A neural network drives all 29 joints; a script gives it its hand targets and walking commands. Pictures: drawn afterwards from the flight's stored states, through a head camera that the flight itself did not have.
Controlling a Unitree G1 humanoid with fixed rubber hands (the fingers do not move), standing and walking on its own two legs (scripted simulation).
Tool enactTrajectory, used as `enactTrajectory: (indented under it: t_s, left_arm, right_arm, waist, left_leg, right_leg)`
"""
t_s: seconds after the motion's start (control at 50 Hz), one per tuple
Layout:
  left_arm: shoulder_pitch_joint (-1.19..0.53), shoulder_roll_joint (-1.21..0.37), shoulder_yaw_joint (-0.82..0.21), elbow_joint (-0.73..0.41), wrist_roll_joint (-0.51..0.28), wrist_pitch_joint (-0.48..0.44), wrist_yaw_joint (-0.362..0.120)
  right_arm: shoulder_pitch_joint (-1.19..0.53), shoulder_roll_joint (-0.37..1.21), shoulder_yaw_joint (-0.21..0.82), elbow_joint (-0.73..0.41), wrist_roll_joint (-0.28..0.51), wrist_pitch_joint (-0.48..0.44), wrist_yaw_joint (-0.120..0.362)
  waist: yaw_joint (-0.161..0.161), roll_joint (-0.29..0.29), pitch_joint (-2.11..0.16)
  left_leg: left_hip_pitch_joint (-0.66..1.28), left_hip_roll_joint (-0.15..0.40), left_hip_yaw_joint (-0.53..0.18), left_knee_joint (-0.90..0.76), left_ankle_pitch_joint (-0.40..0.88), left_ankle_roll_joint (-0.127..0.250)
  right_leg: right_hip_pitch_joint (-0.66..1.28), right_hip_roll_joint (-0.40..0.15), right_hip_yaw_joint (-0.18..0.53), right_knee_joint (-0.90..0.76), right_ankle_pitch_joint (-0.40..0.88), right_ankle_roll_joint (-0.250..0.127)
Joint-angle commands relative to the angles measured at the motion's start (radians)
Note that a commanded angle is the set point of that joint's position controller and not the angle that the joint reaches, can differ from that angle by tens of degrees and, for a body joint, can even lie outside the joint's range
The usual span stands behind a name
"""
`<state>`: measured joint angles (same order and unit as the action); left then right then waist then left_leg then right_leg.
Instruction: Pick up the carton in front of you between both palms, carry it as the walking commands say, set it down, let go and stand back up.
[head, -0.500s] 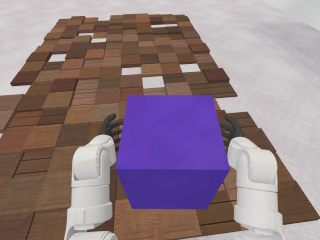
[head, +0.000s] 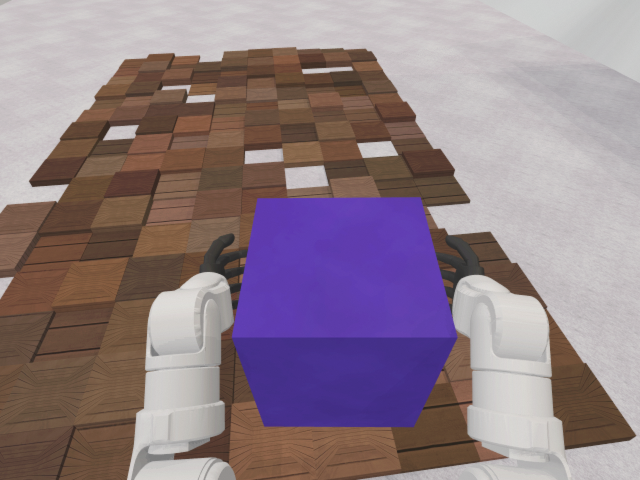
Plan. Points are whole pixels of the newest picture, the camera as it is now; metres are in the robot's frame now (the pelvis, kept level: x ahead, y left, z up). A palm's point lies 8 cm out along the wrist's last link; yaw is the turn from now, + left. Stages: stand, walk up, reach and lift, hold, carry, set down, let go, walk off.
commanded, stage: carry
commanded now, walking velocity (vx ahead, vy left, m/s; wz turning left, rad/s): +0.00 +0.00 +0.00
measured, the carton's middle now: (338, 317) +0.34 +0.00 +0.05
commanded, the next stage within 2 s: none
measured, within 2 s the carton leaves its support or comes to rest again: neither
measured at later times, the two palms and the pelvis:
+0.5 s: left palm (218, 298) +0.31 +0.14 +0.12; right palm (475, 302) +0.31 -0.16 +0.12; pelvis -0.01 -0.01 +0.00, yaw +0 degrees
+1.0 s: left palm (220, 302) +0.30 +0.14 +0.12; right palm (479, 306) +0.30 -0.16 +0.12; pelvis -0.02 -0.01 +0.00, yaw +0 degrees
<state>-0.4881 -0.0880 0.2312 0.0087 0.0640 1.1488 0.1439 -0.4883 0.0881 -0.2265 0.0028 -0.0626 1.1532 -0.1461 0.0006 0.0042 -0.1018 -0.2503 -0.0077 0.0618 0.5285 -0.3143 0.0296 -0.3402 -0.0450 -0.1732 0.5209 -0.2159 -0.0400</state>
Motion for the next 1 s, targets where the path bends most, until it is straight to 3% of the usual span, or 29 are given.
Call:
enactTrajectory:
  t_s: [0.0, 0.98]
  left_arm:
    - [-0.629, -0.864, -0.627, -0.079, -0.276, -0.010, -0.103]
    - [-0.630, -0.862, -0.626, -0.079, -0.279, -0.007, -0.109]
  right_arm:
    - [-0.625, 0.855, 0.622, -0.071, 0.265, -0.014, 0.102]
    - [-0.626, 0.859, 0.628, -0.076, 0.263, -0.010, 0.103]
  waist:
    - [0.000, -0.005, -0.299]
    - [0.003, -0.009, -0.310]
  left_leg:
    - [0.013, 0.137, -0.109, -0.080, 0.208, 0.026]
    - [0.001, 0.133, -0.105, -0.077, 0.166, 0.021]
  right_leg:
    - [0.189, -0.130, 0.141, -0.056, 0.182, -0.009]
    - [0.173, -0.134, 0.153, -0.082, 0.163, -0.019]
